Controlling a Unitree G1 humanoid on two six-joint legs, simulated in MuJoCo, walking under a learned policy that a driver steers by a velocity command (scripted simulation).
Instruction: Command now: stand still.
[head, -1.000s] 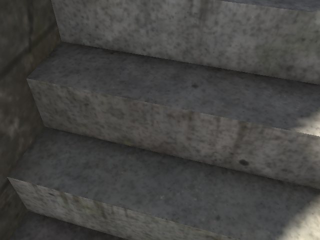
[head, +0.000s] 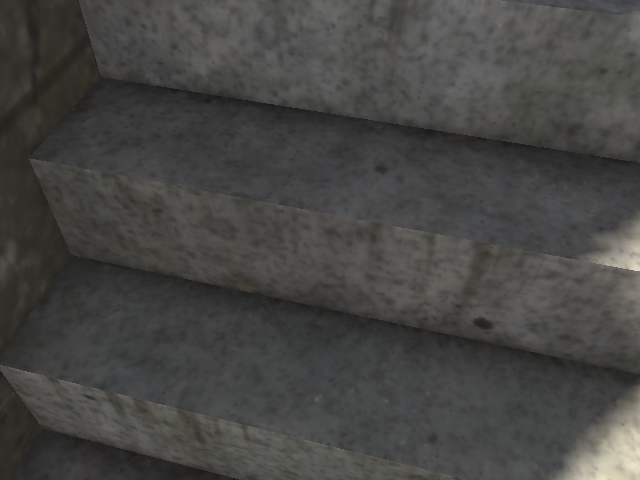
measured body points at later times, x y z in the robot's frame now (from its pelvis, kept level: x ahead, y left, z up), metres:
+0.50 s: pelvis +0.04 +0.00 +0.00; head +0.02 -0.01 +0.45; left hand +0.08 +0.22 -0.15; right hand +0.02 -0.26 -0.16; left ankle +0.02 +0.08 -0.74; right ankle -0.04 -0.12 -0.51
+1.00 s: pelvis +0.08 -0.12 +0.14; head +0.03 -0.13 +0.59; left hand +0.18 +0.10 +0.01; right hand +0.22 -0.38 +0.04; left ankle +0.08 +0.04 -0.34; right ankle +0.20 -0.25 -0.51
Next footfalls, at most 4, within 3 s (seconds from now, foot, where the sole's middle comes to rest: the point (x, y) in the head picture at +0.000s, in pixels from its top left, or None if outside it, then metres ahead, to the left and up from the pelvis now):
0.80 right None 0.25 -0.25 -0.53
1.26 left None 0.00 -0.01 -0.78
1.70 right None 0.22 -0.32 -0.56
2.36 left None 0.20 -0.03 -0.56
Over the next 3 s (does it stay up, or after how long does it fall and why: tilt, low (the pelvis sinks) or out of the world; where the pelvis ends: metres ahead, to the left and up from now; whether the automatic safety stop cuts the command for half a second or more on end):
stays up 0.16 -0.17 0.16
